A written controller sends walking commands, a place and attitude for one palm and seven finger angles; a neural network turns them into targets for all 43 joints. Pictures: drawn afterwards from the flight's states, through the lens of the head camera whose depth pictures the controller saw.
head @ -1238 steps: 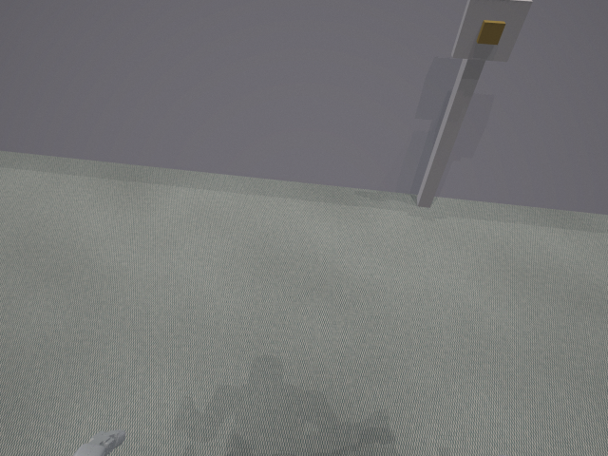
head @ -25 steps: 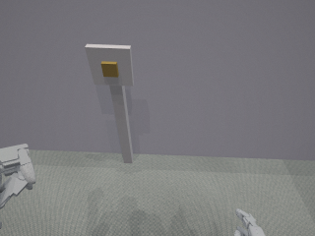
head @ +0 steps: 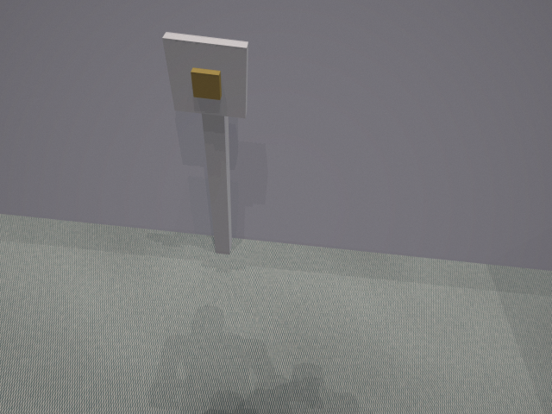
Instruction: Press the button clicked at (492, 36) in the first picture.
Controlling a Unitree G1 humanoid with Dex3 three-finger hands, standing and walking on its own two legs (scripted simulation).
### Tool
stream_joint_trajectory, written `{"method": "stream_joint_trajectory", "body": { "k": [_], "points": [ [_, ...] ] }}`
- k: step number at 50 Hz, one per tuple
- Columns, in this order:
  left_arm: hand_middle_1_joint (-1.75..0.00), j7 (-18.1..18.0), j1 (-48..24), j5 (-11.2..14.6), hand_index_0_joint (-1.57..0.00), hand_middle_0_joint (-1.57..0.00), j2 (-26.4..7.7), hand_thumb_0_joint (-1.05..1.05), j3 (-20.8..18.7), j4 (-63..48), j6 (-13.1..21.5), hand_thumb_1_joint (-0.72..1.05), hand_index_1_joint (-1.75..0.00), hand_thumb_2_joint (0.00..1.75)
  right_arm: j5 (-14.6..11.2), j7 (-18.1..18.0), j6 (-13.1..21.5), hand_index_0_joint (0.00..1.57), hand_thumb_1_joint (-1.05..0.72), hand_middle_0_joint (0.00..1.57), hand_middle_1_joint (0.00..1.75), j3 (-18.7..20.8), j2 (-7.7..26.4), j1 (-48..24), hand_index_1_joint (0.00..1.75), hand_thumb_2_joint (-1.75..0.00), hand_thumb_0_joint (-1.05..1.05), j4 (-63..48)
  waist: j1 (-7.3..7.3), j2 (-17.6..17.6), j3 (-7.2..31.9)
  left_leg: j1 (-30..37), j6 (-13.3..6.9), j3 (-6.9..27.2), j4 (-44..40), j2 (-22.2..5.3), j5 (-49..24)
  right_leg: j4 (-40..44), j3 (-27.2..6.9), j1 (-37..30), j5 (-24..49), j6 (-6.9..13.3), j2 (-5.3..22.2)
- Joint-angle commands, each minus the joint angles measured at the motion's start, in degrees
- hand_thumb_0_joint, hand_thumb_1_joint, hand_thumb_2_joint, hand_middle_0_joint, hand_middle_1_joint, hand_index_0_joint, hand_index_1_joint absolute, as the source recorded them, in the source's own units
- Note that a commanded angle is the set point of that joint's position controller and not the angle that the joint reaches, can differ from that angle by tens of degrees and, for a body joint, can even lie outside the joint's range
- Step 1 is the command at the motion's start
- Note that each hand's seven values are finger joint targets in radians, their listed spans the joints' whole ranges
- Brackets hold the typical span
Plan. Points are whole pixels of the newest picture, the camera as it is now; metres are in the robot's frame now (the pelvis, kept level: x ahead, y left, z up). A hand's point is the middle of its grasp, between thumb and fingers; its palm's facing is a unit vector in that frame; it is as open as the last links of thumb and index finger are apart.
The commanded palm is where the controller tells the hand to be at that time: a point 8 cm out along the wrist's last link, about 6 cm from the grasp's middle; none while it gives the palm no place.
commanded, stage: let the arm hang, fingers relaxed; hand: left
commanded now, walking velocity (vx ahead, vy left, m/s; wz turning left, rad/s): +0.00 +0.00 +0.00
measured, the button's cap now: (207, 83) +0.77 +0.21 +0.05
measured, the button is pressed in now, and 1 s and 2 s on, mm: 0 0 0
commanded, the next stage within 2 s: stand and wait in 0.74 s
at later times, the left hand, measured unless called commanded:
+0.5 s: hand out of the picture -0.01 +0.19 -0.17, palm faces +0.01 -0.98 -0.22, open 7.2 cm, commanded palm none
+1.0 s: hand out of the picture +0.01 +0.18 -0.17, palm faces +0.01 -0.98 -0.22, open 7.4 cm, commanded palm none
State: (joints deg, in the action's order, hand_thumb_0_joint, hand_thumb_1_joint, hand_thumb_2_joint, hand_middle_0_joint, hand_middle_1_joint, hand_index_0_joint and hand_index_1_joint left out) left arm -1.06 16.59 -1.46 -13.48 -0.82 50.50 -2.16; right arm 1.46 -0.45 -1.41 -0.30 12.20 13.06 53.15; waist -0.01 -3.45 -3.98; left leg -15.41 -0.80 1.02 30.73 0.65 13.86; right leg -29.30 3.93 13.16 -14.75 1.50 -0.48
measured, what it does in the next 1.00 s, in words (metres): stands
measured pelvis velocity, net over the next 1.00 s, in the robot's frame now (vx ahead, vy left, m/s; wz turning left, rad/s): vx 0.01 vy -0.01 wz -0.02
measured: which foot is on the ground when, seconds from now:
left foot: down 0.00-1.00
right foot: down 0.00-1.00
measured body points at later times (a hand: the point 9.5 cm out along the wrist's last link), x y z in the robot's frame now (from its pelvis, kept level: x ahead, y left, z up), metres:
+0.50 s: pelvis -0.01 +0.00 +0.01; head -0.01 +0.00 +0.46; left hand -0.01 +0.24 -0.15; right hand -0.03 -0.21 -0.16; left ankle +0.03 +0.11 -0.73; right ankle +0.01 -0.10 -0.73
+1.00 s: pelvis +0.01 -0.01 +0.01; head +0.02 -0.01 +0.46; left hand +0.02 +0.23 -0.15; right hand +0.00 -0.24 -0.15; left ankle +0.03 +0.11 -0.73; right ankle +0.01 -0.10 -0.73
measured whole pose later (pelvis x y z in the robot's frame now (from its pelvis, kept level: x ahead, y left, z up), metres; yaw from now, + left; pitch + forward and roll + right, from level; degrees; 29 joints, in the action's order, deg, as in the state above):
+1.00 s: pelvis +0.01 -0.01 +0.01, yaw -1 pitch -2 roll +0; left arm -1.1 14.1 -0.5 -10.1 -1.1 66.3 0.8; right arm 1.1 -1.9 -0.3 0.7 9.4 15.5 64.4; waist -0.3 0.8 -3.1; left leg -10.6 -0.2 -0.1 23.5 -0.1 11.0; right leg -22.9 2.7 9.3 -11.8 2.1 -1.3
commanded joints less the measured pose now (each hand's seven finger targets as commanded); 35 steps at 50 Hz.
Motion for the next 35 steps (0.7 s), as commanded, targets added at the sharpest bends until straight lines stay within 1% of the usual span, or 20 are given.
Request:
{"method": "stream_joint_trajectory", "body": {
  "k": [1,2,4,5,7,8,10,11,12,15,17,19,20,24,25,26,28,29,31,35],
  "points": [
    [-0.74,0.10,0.74,0.70,-0.60,-0.60,-6.81,0.00,-1.20,1.55,2.24,0.90,-0.74,0.90,-0.19,-0.75,1.21,0.20,-0.90,0.20,0.30,1.48,6.41,-0.56,0.30,-0.90,0.00,-1.30,0.44,14.69,3.04,-1.97,-1.69,6.20,-10.57,-5.33,0.77,8.83,-7.15,-4.28,-0.05,1.77,5.37],
    [-0.70,0.12,0.58,0.63,-0.57,-0.57,-7.21,0.00,-1.22,2.70,2.32,0.90,-0.70,0.90,-0.33,-0.81,1.06,0.20,-0.90,0.20,0.30,1.72,6.94,0.30,0.30,-0.90,0.00,-0.69,0.39,10.74,2.08,-1.50,-1.75,6.45,-10.55,-5.61,1.02,9.67,-6.98,-3.62,-0.59,1.83,5.23],
    [-0.62,0.16,0.56,0.73,-0.49,-0.49,-6.30,0.00,-0.87,5.40,2.35,0.90,-0.62,0.90,-0.29,-0.91,0.94,0.20,-0.90,0.20,0.30,1.88,6.73,2.64,0.30,-0.90,0.00,1.28,-0.11,7.49,1.62,-0.93,-1.79,6.37,-11.45,-5.51,4.30,11.11,-7.37,-2.55,-3.82,1.92,5.49],
    [-0.58,0.15,0.56,0.77,-0.46,-0.46,-6.01,0.00,-0.79,6.38,2.26,0.90,-0.58,0.90,-0.29,-0.94,0.88,0.20,-0.90,0.20,0.30,1.91,6.60,3.52,0.30,-0.90,0.00,2.01,-0.17,6.41,0.41,-1.23,-1.91,6.41,-11.91,-5.47,5.59,11.44,-7.40,-1.73,-4.93,1.96,5.50],
    [-0.50,0.04,1.32,0.76,-0.38,-0.38,-5.83,0.00,-0.65,8.19,2.39,0.90,-0.50,0.90,-0.35,-1.00,0.83,0.20,-0.90,0.20,0.30,2.10,6.73,4.66,0.30,-0.90,0.00,3.33,-0.20,4.92,0.15,-0.14,-2.01,6.08,-11.91,-5.47,5.67,12.07,-7.60,-0.61,-6.05,2.10,5.50],
    [-0.46,-0.01,1.36,0.79,-0.35,-0.35,-5.70,0.00,-0.69,8.97,2.45,0.90,-0.46,0.90,-0.30,-1.02,0.92,0.20,-0.90,0.20,0.30,2.03,6.11,5.65,0.30,-0.90,0.00,4.19,-0.26,3.89,0.31,-0.28,-2.08,5.84,-12.00,-5.47,5.55,12.26,-7.70,-0.92,-6.20,2.06,5.73],
    [-0.38,-0.12,1.78,0.83,-0.27,-0.27,-5.26,0.00,-0.64,10.37,2.49,0.90,-0.38,0.90,-0.27,-1.10,1.00,0.20,-0.90,0.20,0.30,2.06,5.87,6.62,0.30,-0.90,0.00,5.38,-0.31,3.24,0.22,0.21,-2.20,5.86,-12.16,-5.38,5.42,12.31,-7.75,-0.36,-6.75,2.15,5.79],
    [-0.34,-0.16,1.86,0.85,-0.24,-0.24,-5.16,0.00,-0.62,10.84,2.51,0.90,-0.34,0.90,-0.26,-1.15,0.99,0.20,-0.90,0.20,0.30,2.01,5.79,6.92,0.30,-0.90,0.00,5.85,-0.26,2.60,-0.62,0.20,-2.16,5.53,-12.00,-5.34,5.23,12.54,-7.82,0.26,-7.06,2.13,5.76],
    [-0.30,-0.24,2.41,0.83,-0.20,-0.20,-5.29,0.00,-0.65,11.28,2.59,0.90,-0.30,0.90,-0.39,-1.14,1.01,0.20,-0.90,0.20,0.30,2.07,5.84,7.21,0.30,-0.90,0.00,6.10,-0.18,2.59,-0.33,0.78,-2.14,5.10,-11.76,-5.34,4.58,12.56,-7.82,0.59,-7.15,2.15,5.76],
    [-0.30,-0.38,2.42,0.83,-0.20,-0.20,-4.67,0.00,-0.71,12.34,2.50,0.90,-0.30,0.90,-0.23,-1.21,1.01,0.20,-0.90,0.20,0.30,1.97,4.73,8.34,0.30,-0.90,0.00,7.38,-0.36,1.91,-1.87,-0.08,-2.23,5.13,-12.22,-5.30,5.13,12.49,-7.88,1.54,-7.92,2.11,5.77],
    [-0.30,-0.50,3.05,0.78,-0.20,-0.20,-4.37,0.00,-0.72,12.77,2.57,0.90,-0.30,0.90,-0.30,-1.28,1.05,0.20,-0.90,0.20,0.30,2.01,4.58,8.27,0.30,-0.90,0.00,7.95,-0.08,2.40,-2.40,0.02,-2.22,4.87,-12.14,-5.36,4.55,12.39,-7.88,1.97,-7.45,2.09,5.57],
    [-0.30,-0.56,2.75,0.84,-0.20,-0.20,-4.00,0.00,-0.75,13.07,2.51,0.90,-0.30,0.90,-0.16,-1.30,1.07,0.20,-0.90,0.20,0.30,1.90,3.55,8.69,0.30,-0.90,0.00,8.51,-0.15,3.08,-2.99,-0.58,-2.17,4.92,-12.42,-5.18,4.67,12.27,-8.04,1.94,-7.58,2.09,5.69],
    [-0.30,-0.57,2.83,0.82,-0.20,-0.20,-3.97,0.00,-0.82,13.12,2.54,0.90,-0.30,0.90,-0.17,-1.30,1.16,0.20,-0.90,0.20,0.30,1.88,3.45,8.95,0.30,-0.90,0.00,8.60,-0.13,2.89,-2.40,-0.42,-2.20,4.84,-12.53,-5.30,4.42,11.99,-7.89,1.60,-6.95,2.03,5.71],
    [-0.30,-0.71,2.83,0.84,-0.20,-0.20,-3.03,0.00,-0.80,13.54,2.61,0.90,-0.30,0.90,-0.16,-1.41,1.26,0.20,-0.90,0.20,0.30,1.75,2.40,9.01,0.30,-0.90,0.00,9.14,-0.06,3.36,-2.67,-0.57,-2.04,4.55,-12.51,-5.20,3.21,11.80,-8.01,1.28,-5.78,1.96,5.72],
    [-0.30,-0.74,2.70,0.85,-0.20,-0.20,-2.84,0.00,-0.86,13.43,2.65,0.90,-0.30,0.90,-0.13,-1.45,1.33,0.20,-0.90,0.20,0.30,1.72,2.26,9.10,0.30,-0.90,0.00,9.17,-0.08,4.43,-2.55,-0.50,-2.01,4.57,-12.64,-5.27,3.07,11.70,-8.09,1.18,-5.30,1.99,5.71],
    [-0.30,-0.74,2.67,0.85,-0.20,-0.20,-2.96,0.00,-0.89,13.52,2.70,0.90,-0.30,0.90,-0.16,-1.46,1.38,0.20,-0.90,0.20,0.30,1.73,2.07,9.13,0.30,-0.90,0.00,9.36,-0.04,4.14,-2.18,-0.27,-1.98,4.46,-12.55,-5.30,2.49,11.60,-7.87,0.75,-4.54,1.97,5.74],
    [-0.30,-0.78,2.45,0.82,-0.20,-0.20,-2.86,0.00,-1.00,13.54,2.80,0.90,-0.30,0.90,-0.20,-1.50,1.46,0.20,-0.90,0.20,0.30,1.82,2.15,8.89,0.30,-0.90,0.00,9.37,-0.03,4.62,-1.94,-0.11,-1.89,4.35,-12.38,-5.38,1.67,11.63,-7.81,0.35,-3.70,1.93,5.83],
    [-0.30,-0.78,2.20,0.84,-0.20,-0.20,-2.81,0.00,-0.97,13.56,2.83,0.90,-0.30,0.90,-0.19,-1.52,1.46,0.20,-0.90,0.20,0.30,1.78,1.92,9.05,0.30,-0.90,0.00,9.43,-0.07,4.06,-2.11,-0.10,-1.77,4.26,-12.28,-5.23,1.50,11.69,-7.95,0.32,-3.72,1.89,5.74],
    [-0.30,-0.78,1.93,0.84,-0.20,-0.20,-2.72,0.00,-1.06,13.61,2.87,0.90,-0.30,0.90,-0.19,-1.56,1.49,0.20,-0.90,0.20,0.30,1.81,1.88,8.90,0.30,-0.90,0.00,9.53,-0.17,4.22,-2.42,0.32,-1.67,4.03,-12.22,-5.20,1.00,11.88,-7.96,0.70,-3.67,1.92,5.88],
    [-0.30,-0.80,1.50,0.90,-0.20,-0.20,-2.57,0.00,-1.17,13.62,3.12,0.90,-0.30,0.90,-0.27,-1.72,1.72,0.20,-0.90,0.20,0.30,1.92,2.17,8.46,0.30,-0.90,0.00,9.46,-0.20,5.02,-1.16,1.30,-1.61,4.03,-11.96,-5.47,-1.25,11.83,-7.96,-0.54,-1.27,1.99,5.88]
  ]
}}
